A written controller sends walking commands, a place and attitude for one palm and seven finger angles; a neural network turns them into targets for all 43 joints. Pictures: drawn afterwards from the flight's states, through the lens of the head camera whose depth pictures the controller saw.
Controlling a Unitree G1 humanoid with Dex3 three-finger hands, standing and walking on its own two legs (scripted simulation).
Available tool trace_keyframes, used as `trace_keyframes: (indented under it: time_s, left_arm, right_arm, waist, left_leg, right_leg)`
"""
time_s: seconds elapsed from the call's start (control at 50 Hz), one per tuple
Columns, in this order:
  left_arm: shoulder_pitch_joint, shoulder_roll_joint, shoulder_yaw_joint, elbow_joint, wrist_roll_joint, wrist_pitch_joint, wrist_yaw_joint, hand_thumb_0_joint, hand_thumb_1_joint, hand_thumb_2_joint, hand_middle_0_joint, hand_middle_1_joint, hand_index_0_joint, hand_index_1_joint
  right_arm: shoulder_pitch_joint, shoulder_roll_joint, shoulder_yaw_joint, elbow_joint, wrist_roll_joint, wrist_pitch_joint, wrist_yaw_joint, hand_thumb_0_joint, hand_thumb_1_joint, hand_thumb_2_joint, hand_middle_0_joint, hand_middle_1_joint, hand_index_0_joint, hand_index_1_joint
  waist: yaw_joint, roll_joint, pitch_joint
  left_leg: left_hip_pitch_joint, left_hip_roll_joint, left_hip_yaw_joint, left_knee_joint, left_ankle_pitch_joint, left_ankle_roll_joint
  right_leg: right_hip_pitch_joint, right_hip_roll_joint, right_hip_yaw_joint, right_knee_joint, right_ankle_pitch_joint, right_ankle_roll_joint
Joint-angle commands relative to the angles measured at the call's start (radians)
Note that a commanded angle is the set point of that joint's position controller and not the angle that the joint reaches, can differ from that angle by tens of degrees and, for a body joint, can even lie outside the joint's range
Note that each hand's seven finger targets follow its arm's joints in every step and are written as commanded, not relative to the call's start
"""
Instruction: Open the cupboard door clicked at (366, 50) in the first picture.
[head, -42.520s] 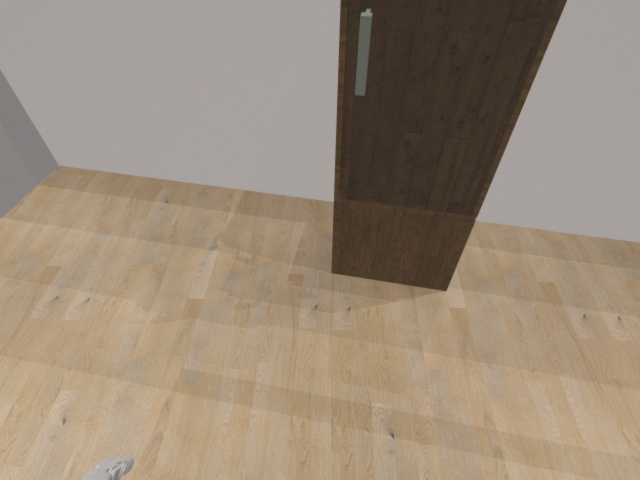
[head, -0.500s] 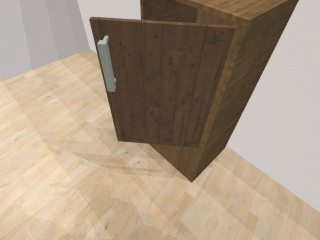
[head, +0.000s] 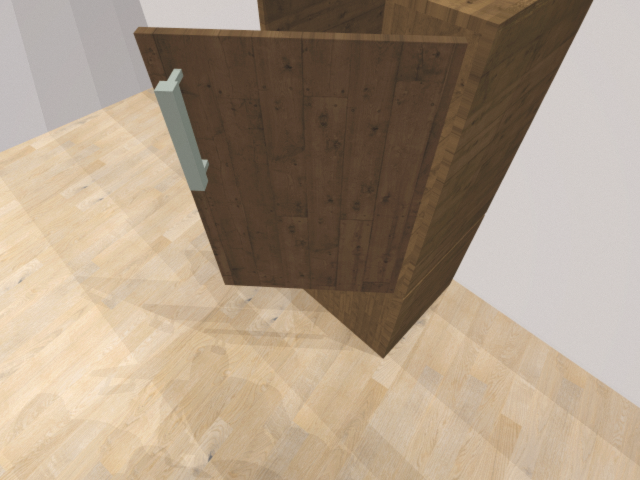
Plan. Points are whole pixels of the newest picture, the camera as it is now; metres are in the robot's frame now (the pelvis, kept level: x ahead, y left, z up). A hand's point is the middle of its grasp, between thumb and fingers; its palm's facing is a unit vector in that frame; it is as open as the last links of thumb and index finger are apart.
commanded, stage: come to a stop and stand still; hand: left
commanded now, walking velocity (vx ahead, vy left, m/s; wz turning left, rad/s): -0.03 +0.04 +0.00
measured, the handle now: (188, 133) +0.54 +0.23 +0.13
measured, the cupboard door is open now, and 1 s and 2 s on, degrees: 41 41 41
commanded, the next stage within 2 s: look again from close up in 0.94 s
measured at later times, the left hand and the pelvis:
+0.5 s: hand out of the picture -0.02 +0.24 -0.16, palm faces +0.03 -0.96 -0.27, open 7.3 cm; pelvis -0.07 +0.03 +0.00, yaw +1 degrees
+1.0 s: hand out of the picture -0.11 +0.24 -0.17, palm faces +0.04 -0.97 -0.22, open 7.3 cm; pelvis -0.10 +0.04 +0.01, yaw +2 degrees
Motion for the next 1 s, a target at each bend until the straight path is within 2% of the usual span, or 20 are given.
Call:
trace_keyframes:
  time_s: [0.0,0.04,0.06,0.08,0.1,0.12,0.14,0.16,0.18,0.22,0.26,0.3,0.38,0.42,0.48,0.52,0.74,0.82,0.94,0.98]
  left_arm:
    - [0.080,0.125,0.034,-0.051,-0.001,0.012,0.004,0.000,0.900,0.900,-0.200,-0.300,-0.200,-0.300]
    - [0.065,0.109,0.030,-0.058,-0.001,0.014,0.001,0.000,0.900,0.900,-0.200,-0.300,-0.200,-0.300]
    - [0.110,0.244,0.007,-0.101,0.007,-0.001,0.003,0.000,0.900,0.900,-0.200,-0.300,-0.200,-0.300]
    - [0.114,0.177,0.033,-0.120,0.006,-0.004,0.005,0.000,0.900,0.900,-0.200,-0.300,-0.200,-0.300]
    - [0.107,0.162,0.037,-0.116,0.007,-0.006,0.006,0.000,0.900,0.900,-0.200,-0.300,-0.200,-0.300]
    - [0.092,0.177,0.033,-0.128,0.001,-0.007,0.006,0.000,0.900,0.900,-0.200,-0.300,-0.200,-0.300]
    - [0.094,0.179,0.037,-0.143,0.002,-0.007,0.004,0.000,0.900,0.900,-0.200,-0.300,-0.200,-0.300]
    - [0.082,0.174,0.032,-0.149,0.006,-0.010,0.003,0.000,0.900,0.900,-0.200,-0.300,-0.200,-0.300]
    - [0.064,0.187,0.036,-0.157,0.007,-0.008,0.000,0.000,0.900,0.900,-0.200,-0.300,-0.200,-0.300]
    - [0.021,0.201,0.037,-0.173,0.006,-0.005,-0.005,0.000,0.900,0.900,-0.200,-0.300,-0.200,-0.300]
    - [0.014,0.179,0.029,-0.178,0.007,0.001,-0.010,0.000,0.900,0.900,-0.200,-0.300,-0.200,-0.300]
    - [0.029,0.181,0.025,-0.171,0.004,0.008,-0.014,0.000,0.900,0.900,-0.200,-0.300,-0.200,-0.300]
    - [0.047,0.188,0.024,-0.152,0.006,0.007,-0.020,0.000,0.900,0.900,-0.200,-0.300,-0.200,-0.300]
    - [0.050,0.193,0.025,-0.146,0.006,0.007,-0.022,0.000,0.900,0.900,-0.200,-0.300,-0.200,-0.300]
    - [0.060,0.190,0.024,-0.131,0.009,0.008,-0.025,0.000,0.900,0.900,-0.200,-0.300,-0.200,-0.300]
    - [0.072,0.193,0.024,-0.117,0.011,0.007,-0.027,0.000,0.900,0.900,-0.200,-0.300,-0.200,-0.300]
    - [0.115,0.197,0.023,-0.050,0.011,-0.002,-0.028,0.000,0.900,0.900,-0.200,-0.300,-0.200,-0.300]
    - [0.120,0.191,0.018,-0.027,0.008,-0.008,-0.028,0.000,0.900,0.900,-0.200,-0.300,-0.200,-0.300]
    - [0.136,0.186,0.020,0.003,0.013,-0.002,-0.027,0.000,0.900,0.900,-0.200,-0.300,-0.200,-0.300]
    - [0.145,0.171,0.017,0.011,0.013,-0.002,-0.026,0.000,0.900,0.900,-0.200,-0.300,-0.200,-0.300]
  right_arm:
    - [0.078,-0.099,-0.022,-0.043,-0.006,-0.014,-0.006,0.000,-0.900,-0.900,0.200,0.300,0.200,0.300]
    - [0.056,-0.107,-0.021,-0.054,-0.008,-0.015,-0.006,0.000,-0.900,-0.900,0.200,0.300,0.200,0.300]
    - [0.012,-0.210,-0.020,-0.136,-0.011,-0.020,0.001,0.000,-0.900,-0.900,0.200,0.300,0.200,0.300]
    - [-0.010,-0.180,-0.041,-0.176,-0.013,-0.037,0.008,0.000,-0.900,-0.900,0.200,0.300,0.200,0.300]
    - [0.002,-0.128,-0.040,-0.176,-0.016,-0.033,0.004,0.000,-0.900,-0.900,0.200,0.300,0.200,0.300]
    - [0.014,-0.119,-0.033,-0.182,-0.016,-0.027,0.004,0.000,-0.900,-0.900,0.200,0.300,0.200,0.300]
    - [0.019,-0.102,-0.033,-0.193,-0.014,-0.022,0.005,0.000,-0.900,-0.900,0.200,0.300,0.200,0.300]
    - [0.016,-0.089,-0.027,-0.200,-0.016,-0.019,0.011,0.000,-0.900,-0.900,0.200,0.300,0.200,0.300]
    - [0.012,-0.105,-0.034,-0.205,-0.015,-0.018,0.011,0.000,-0.900,-0.900,0.200,0.300,0.200,0.300]
    - [0.011,-0.138,-0.042,-0.207,-0.015,-0.020,0.013,0.000,-0.900,-0.900,0.200,0.300,0.200,0.300]
    - [0.009,-0.149,-0.038,-0.203,-0.017,-0.023,0.019,0.000,-0.900,-0.900,0.200,0.300,0.200,0.300]
    - [-0.015,-0.183,-0.039,-0.207,-0.018,-0.024,0.021,0.000,-0.900,-0.900,0.200,0.300,0.200,0.300]
    - [-0.028,-0.205,-0.037,-0.206,-0.018,-0.027,0.025,0.000,-0.900,-0.900,0.200,0.300,0.200,0.300]
    - [-0.028,-0.216,-0.038,-0.203,-0.018,-0.025,0.026,0.000,-0.900,-0.900,0.200,0.300,0.200,0.300]
    - [-0.019,-0.224,-0.039,-0.193,-0.018,-0.024,0.029,0.000,-0.900,-0.900,0.200,0.300,0.200,0.300]
    - [-0.023,-0.232,-0.041,-0.183,-0.018,-0.021,0.030,0.000,-0.900,-0.900,0.200,0.300,0.200,0.300]
    - [0.029,-0.221,-0.037,-0.101,-0.012,-0.018,0.030,0.000,-0.900,-0.900,0.200,0.300,0.200,0.300]
    - [0.034,-0.217,-0.034,-0.074,-0.008,-0.025,0.028,0.000,-0.900,-0.900,0.200,0.300,0.200,0.300]
    - [0.037,-0.219,-0.037,-0.046,-0.009,-0.019,0.028,0.000,-0.900,-0.900,0.200,0.300,0.200,0.300]
    - [0.042,-0.199,-0.034,-0.038,-0.008,-0.017,0.027,0.000,-0.900,-0.900,0.200,0.300,0.200,0.300]
  waist:
    - [0.005,0.043,-0.126]
    - [0.010,0.068,-0.116]
    - [0.014,0.080,-0.014]
    - [0.017,0.051,-0.117]
    - [0.005,0.023,-0.179]
    - [-0.001,-0.014,-0.174]
    - [-0.003,-0.038,-0.168]
    - [-0.004,-0.091,-0.143]
    - [-0.011,-0.088,-0.114]
    - [-0.024,-0.056,-0.062]
    - [-0.017,-0.018,-0.035]
    - [-0.003,0.043,0.007]
    - [0.004,0.073,-0.004]
    - [0.004,0.057,-0.003]
    - [0.004,0.062,-0.003]
    - [0.006,0.044,0.006]
    - [-0.005,-0.006,0.010]
    - [-0.004,0.010,-0.007]
    - [-0.001,0.017,0.042]
    - [0.001,-0.001,0.038]
  left_leg:
    - [0.103,0.112,-0.062,-0.036,0.627,0.039]
    - [0.091,0.134,-0.092,-0.072,0.598,0.062]
    - [0.008,0.090,-0.124,-0.093,0.510,0.042]
    - [-0.003,0.084,-0.096,0.022,0.469,0.038]
    - [-0.022,0.054,-0.068,0.060,0.390,0.031]
    - [-0.063,0.030,-0.051,0.065,0.266,0.027]
    - [-0.086,0.020,-0.048,0.059,0.155,0.026]
    - [-0.094,0.016,-0.042,0.049,0.108,0.029]
    - [-0.079,0.016,-0.046,0.041,0.104,0.033]
    - [-0.035,0.036,-0.068,-0.001,0.188,0.041]
    - [-0.014,0.069,-0.095,-0.047,0.250,0.057]
    - [-0.075,0.092,-0.140,-0.108,0.179,0.072]
    - [-0.115,0.094,-0.161,-0.184,0.016,0.074]
    - [-0.132,0.097,-0.176,-0.221,-0.079,0.072]
    - [-0.151,0.102,-0.195,-0.269,-0.167,0.073]
    - [-0.162,0.104,-0.199,-0.284,-0.203,0.073]
    - [-0.128,0.076,-0.173,-0.249,-0.170,0.057]
    - [-0.110,0.082,-0.179,-0.255,-0.124,0.056]
    - [-0.150,0.081,-0.193,-0.279,-0.204,0.054]
    - [-0.148,0.075,-0.182,-0.264,-0.172,0.051]
  right_leg:
    - [0.036,-0.094,0.070,-0.008,0.588,-0.025]
    - [0.029,-0.064,0.063,-0.036,0.425,-0.010]
    - [0.063,-0.037,0.049,-0.125,0.310,0.001]
    - [0.051,-0.089,0.118,-0.083,0.413,-0.024]
    - [0.098,-0.137,0.170,-0.078,0.569,-0.053]
    - [0.144,-0.170,0.179,-0.080,0.651,-0.078]
    - [0.144,-0.187,0.195,-0.096,0.625,-0.096]
    - [0.133,-0.187,0.194,-0.108,0.603,-0.100]
    - [0.083,-0.183,0.180,-0.124,0.522,-0.096]
    - [-0.013,-0.139,0.146,-0.137,0.363,-0.072]
    - [-0.050,-0.082,0.097,-0.128,0.238,-0.039]
    - [-0.049,-0.050,0.076,-0.132,0.120,-0.018]
    - [-0.008,-0.043,0.071,-0.150,0.076,-0.013]
    - [-0.005,-0.043,0.068,-0.158,0.049,-0.010]
    - [0.003,-0.040,0.061,-0.165,0.026,-0.004]
    - [-0.002,-0.041,0.063,-0.176,0.007,-0.001]
    - [-0.064,-0.075,0.128,-0.260,-0.106,-0.009]
    - [-0.039,-0.077,0.129,-0.252,-0.048,-0.013]
    - [-0.063,-0.072,0.129,-0.266,-0.114,-0.006]
    - [-0.055,-0.075,0.133,-0.268,-0.098,-0.007]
